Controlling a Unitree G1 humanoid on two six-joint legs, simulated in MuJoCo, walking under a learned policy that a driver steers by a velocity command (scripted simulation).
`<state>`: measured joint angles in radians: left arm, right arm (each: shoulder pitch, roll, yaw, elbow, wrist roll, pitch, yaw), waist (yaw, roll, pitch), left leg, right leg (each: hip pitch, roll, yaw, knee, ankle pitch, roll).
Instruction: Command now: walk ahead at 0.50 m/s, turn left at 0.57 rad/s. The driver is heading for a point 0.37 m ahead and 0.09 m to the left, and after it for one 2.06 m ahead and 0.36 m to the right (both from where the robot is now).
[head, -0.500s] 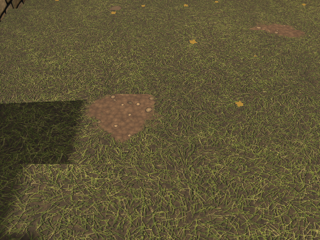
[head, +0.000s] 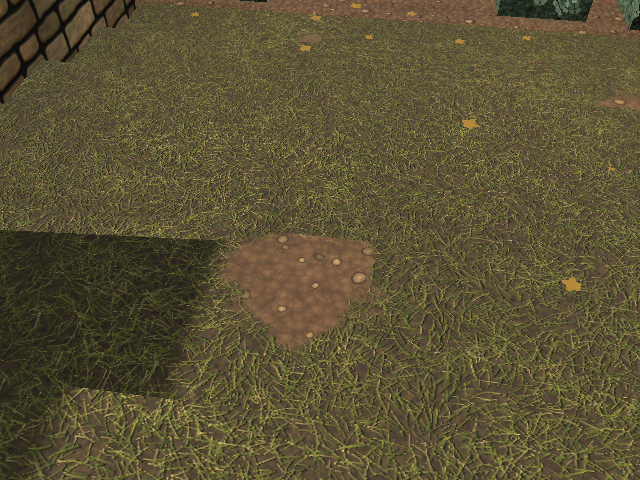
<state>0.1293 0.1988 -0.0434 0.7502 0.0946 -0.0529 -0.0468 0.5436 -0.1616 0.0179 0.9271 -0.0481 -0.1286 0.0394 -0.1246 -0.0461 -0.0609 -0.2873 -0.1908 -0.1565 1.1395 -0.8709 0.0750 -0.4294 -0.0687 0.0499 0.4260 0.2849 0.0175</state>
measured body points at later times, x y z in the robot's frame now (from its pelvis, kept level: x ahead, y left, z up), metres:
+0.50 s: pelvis +0.27 +0.01 -0.09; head +0.28 +0.01 +0.36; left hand +0.17 +0.24 -0.23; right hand +0.55 -0.15 -0.16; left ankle +0.38 +0.13 -0.81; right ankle +0.10 -0.14 -0.78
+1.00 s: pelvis +0.35 -0.03 -0.06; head +0.39 -0.05 +0.39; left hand +0.42 +0.24 -0.17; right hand +0.54 -0.29 -0.16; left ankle +0.36 +0.13 -0.77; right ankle +0.39 -0.11 -0.81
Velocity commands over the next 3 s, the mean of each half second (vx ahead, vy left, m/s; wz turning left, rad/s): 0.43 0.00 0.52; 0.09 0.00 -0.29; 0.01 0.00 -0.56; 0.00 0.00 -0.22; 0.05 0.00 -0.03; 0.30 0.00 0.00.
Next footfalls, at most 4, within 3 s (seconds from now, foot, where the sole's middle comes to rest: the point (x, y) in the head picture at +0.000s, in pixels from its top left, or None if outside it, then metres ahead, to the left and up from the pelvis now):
0.04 right None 0.13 -0.14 -0.84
0.46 left None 0.41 0.15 -0.84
0.90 right None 0.43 -0.11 -0.84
1.52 left None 0.48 0.11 -0.84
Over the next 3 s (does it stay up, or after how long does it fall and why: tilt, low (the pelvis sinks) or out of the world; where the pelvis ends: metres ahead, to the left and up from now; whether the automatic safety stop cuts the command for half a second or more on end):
stays up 0.59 -0.06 -0.10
